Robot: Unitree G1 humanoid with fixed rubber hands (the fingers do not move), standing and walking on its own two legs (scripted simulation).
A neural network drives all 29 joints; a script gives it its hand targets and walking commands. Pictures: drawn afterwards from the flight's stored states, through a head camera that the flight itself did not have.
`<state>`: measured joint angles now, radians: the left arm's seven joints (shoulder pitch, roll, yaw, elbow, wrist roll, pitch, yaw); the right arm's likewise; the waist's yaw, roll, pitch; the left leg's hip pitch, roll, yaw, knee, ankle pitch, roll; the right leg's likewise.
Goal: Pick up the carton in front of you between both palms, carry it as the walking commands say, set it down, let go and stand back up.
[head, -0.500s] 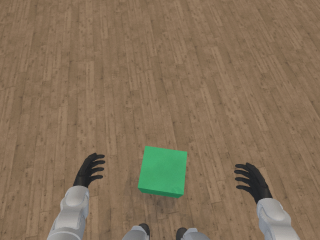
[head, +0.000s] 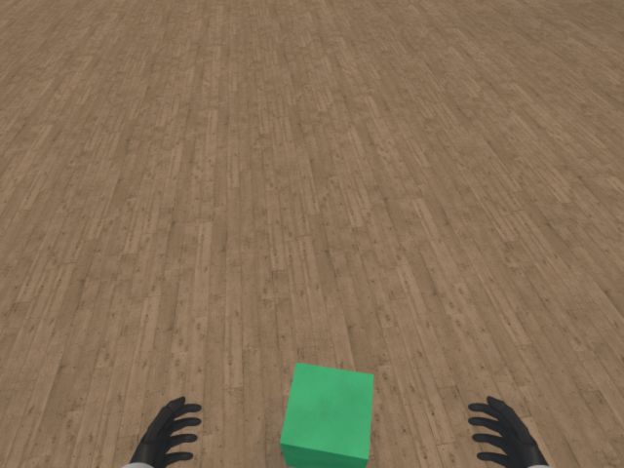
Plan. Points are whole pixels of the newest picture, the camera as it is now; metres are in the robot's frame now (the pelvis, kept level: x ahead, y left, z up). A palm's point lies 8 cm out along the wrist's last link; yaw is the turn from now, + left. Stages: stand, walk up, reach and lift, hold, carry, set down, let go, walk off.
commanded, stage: let go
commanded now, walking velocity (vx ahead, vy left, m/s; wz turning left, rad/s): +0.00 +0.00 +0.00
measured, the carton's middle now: (328, 421) +0.38 +0.00 -0.65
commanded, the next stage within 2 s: stand in 0.20 s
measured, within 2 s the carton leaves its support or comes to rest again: neither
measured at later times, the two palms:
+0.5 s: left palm out of the picture +0.13 +0.29 -0.08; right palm out of the picture +0.15 -0.29 -0.08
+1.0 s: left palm out of the picture +0.13 +0.30 -0.09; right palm out of the picture +0.13 -0.29 -0.09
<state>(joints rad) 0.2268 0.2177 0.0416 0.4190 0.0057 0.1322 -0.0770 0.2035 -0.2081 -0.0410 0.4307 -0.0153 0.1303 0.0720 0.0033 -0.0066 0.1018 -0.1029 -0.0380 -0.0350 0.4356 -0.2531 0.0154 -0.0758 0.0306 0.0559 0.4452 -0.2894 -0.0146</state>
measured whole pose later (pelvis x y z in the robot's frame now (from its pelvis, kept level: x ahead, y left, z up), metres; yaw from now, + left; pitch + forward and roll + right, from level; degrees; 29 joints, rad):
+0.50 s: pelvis +0.01 +0.00 +0.00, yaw +0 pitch +0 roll +0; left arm 0.23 0.34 0.06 0.67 0.04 0.02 0.01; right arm 0.18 -0.33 -0.04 0.70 -0.04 0.02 -0.02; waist 0.00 0.00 0.01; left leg -0.21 -0.02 -0.03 0.52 -0.30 0.01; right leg -0.17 0.04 0.05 0.50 -0.32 -0.02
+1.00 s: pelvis +0.01 +0.00 +0.00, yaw -1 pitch -1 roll +0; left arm 0.18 0.35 0.02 0.84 0.03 0.00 0.02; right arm 0.14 -0.35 -0.01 0.88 -0.03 -0.01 -0.03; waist 0.00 0.00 0.01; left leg -0.14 -0.03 -0.02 0.43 -0.26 0.02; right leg -0.11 0.03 0.05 0.42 -0.29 -0.01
